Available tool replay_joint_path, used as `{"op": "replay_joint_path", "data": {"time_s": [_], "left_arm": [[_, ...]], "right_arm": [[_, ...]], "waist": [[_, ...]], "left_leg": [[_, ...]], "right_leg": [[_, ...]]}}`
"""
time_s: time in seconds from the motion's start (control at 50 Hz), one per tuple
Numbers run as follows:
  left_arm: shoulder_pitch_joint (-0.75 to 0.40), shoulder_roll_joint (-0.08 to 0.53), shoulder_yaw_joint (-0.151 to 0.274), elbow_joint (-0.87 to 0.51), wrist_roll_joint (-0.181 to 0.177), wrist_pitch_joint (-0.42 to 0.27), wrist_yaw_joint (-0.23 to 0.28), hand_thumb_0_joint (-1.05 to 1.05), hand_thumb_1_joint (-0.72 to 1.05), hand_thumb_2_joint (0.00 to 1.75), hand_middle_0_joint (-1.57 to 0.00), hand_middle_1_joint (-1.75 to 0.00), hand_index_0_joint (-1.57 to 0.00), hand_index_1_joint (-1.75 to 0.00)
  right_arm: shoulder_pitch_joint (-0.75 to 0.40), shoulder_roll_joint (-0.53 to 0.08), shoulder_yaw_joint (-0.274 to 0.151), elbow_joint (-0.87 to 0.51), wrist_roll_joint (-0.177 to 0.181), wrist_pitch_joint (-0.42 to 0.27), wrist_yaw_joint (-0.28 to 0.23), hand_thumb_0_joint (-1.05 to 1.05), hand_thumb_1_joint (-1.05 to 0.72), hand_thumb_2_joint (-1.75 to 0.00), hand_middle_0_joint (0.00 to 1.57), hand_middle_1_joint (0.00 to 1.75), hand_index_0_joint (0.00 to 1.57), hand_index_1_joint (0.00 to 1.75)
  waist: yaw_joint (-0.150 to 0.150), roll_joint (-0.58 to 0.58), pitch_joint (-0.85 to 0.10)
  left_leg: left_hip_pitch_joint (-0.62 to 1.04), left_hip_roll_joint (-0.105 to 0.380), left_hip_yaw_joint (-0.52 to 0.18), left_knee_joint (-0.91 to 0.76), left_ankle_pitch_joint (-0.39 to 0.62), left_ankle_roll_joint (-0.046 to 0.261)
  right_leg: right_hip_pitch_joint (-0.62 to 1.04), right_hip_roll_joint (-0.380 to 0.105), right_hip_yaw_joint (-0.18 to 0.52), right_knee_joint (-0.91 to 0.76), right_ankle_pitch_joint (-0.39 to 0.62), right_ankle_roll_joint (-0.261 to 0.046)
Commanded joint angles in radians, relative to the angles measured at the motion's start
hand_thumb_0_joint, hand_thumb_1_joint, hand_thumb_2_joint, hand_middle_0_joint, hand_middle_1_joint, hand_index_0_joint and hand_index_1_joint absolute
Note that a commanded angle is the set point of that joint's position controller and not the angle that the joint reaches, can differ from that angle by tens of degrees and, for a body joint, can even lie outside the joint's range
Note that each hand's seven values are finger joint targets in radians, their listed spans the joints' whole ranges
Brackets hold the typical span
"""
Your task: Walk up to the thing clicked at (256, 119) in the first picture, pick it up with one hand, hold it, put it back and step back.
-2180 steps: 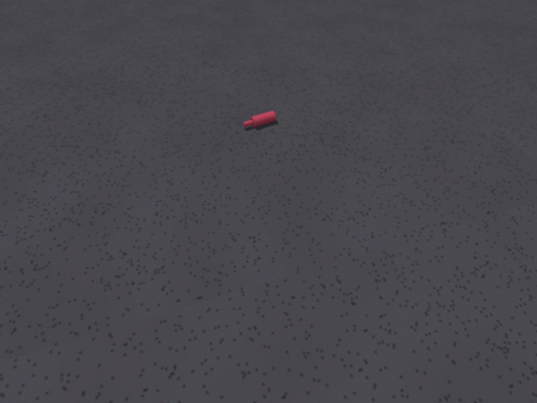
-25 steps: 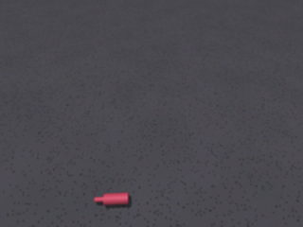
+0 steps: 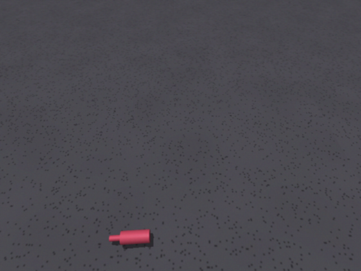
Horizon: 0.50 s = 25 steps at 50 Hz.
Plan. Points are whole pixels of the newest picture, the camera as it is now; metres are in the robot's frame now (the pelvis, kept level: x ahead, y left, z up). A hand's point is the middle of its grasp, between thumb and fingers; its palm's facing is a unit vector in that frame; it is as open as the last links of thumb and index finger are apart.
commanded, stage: stand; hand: left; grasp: from above
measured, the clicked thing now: (129, 237) +0.41 +0.26 -0.75
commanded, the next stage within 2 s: step back in 1.16 s
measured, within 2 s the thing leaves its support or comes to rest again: neither
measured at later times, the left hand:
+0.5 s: hand out of the picture +0.08 +0.25 -0.16, palm faces +0.00 -0.94 -0.34, open 7.4 cm
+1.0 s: hand out of the picture +0.08 +0.25 -0.16, palm faces -0.01 -0.94 -0.34, open 7.4 cm
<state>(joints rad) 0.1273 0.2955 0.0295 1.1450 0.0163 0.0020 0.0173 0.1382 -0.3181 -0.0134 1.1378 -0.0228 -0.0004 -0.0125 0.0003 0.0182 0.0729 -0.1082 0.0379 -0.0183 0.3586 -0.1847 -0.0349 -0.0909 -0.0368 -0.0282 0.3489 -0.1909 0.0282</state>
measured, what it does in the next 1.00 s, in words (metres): stands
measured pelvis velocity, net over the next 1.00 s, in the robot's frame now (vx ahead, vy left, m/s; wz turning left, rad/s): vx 0.01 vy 0.00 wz -0.01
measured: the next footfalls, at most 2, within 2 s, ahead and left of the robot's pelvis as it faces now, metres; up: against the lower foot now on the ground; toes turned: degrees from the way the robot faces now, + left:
right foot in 1.90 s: -0.12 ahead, -0.09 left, +0.00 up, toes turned -4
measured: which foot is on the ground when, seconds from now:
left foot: down 0.00-1.00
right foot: down 0.00-1.00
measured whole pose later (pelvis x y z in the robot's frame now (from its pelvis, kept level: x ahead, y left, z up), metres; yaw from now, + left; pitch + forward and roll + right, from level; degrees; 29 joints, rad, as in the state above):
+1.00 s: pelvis +0.01 +0.00 +0.00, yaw -1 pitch -3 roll +0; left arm 0.12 0.33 0.02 1.14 0.01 0.00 0.00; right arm 0.12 -0.33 -0.01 1.14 -0.02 0.00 0.00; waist 0.00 0.01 0.06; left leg -0.10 0.04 -0.01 0.34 -0.18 -0.03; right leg -0.09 -0.04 -0.02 0.33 -0.19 0.03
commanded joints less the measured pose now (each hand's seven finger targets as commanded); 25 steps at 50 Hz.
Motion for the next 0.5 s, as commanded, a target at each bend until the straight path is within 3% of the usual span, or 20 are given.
{"op": "replay_joint_path", "data": {"time_s": [0.0,0.06,0.14,0.24,0.36,0.48], "left_arm": [[-0.028,0.203,0.038,-0.043,0.003,-0.021,0.012,0.0,0.9,0.9,-0.2,-0.3,-0.2,-0.3],[-0.032,0.211,0.038,-0.046,0.004,-0.021,0.009,0.0,0.9,0.9,-0.2,-0.3,-0.2,-0.3],[-0.046,0.214,0.039,-0.052,0.004,-0.026,0.01,0.0,0.9,0.9,-0.2,-0.3,-0.2,-0.3],[-0.055,0.217,0.038,-0.052,0.003,-0.02,0.006,0.0,0.9,0.9,-0.2,-0.3,-0.2,-0.3],[-0.051,0.219,0.035,-0.054,0.002,-0.025,0.004,0.0,0.9,0.9,-0.2,-0.3,-0.2,-0.3],[-0.057,0.229,0.033,-0.06,0.0,-0.027,0.004,0.0,0.9,0.9,-0.2,-0.3,-0.2,-0.3]], "right_arm": [[-0.031,-0.179,-0.033,-0.055,0.004,-0.019,-0.012,0.0,-0.9,-0.9,0.2,0.3,0.2,0.3],[-0.041,-0.187,-0.034,-0.054,0.004,-0.02,-0.011,0.0,-0.9,-0.9,0.2,0.3,0.2,0.3],[-0.046,-0.198,-0.037,-0.056,0.005,-0.022,-0.013,0.0,-0.9,-0.9,0.2,0.3,0.2,0.3],[-0.059,-0.197,-0.033,-0.055,0.003,-0.021,-0.012,0.0,-0.9,-0.9,0.2,0.3,0.2,0.3],[-0.059,-0.203,-0.037,-0.052,0.005,-0.025,-0.009,0.0,-0.9,-0.9,0.2,0.3,0.2,0.3],[-0.067,-0.206,-0.034,-0.054,0.006,-0.024,-0.006,0.0,-0.9,-0.9,0.2,0.3,0.2,0.3]], "waist": [[0.006,-0.021,-0.058],[0.008,-0.013,-0.047],[0.004,-0.012,-0.086],[0.006,-0.001,-0.045],[0.004,-0.02,-0.084],[0.003,-0.017,-0.079]], "left_leg": [[-0.004,0.078,-0.061,-0.058,0.12,0.046],[-0.01,0.079,-0.062,-0.066,0.099,0.043],[0.025,0.088,-0.057,-0.044,0.182,0.046],[-0.027,0.083,-0.058,-0.079,0.073,0.043],[0.018,0.091,-0.057,-0.062,0.151,0.046],[0.015,0.089,-0.056,-0.068,0.153,0.044]], "right_leg": [[-0.004,-0.087,0.074,-0.063,0.117,-0.031],[-0.012,-0.084,0.074,-0.071,0.088,-0.032],[0.005,-0.092,0.075,-0.058,0.174,-0.032],[-0.007,-0.085,0.076,-0.071,0.074,-0.031],[0.004,-0.091,0.076,-0.062,0.127,-0.035],[-0.003,-0.091,0.074,-0.065,0.135,-0.033]]}}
